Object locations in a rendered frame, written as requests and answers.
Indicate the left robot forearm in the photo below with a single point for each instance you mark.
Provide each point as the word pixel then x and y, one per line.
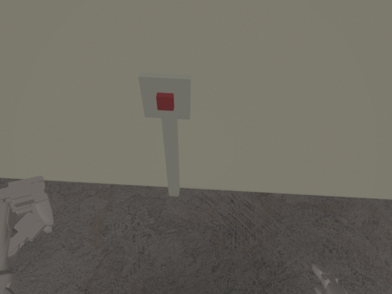
pixel 6 278

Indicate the panel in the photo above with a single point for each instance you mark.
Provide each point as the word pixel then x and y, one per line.
pixel 179 85

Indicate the left robot hand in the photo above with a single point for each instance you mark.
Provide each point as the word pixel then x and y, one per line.
pixel 27 198

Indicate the right robot hand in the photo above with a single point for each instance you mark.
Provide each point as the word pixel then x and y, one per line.
pixel 329 281

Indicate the button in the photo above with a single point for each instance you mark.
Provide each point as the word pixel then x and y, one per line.
pixel 165 101

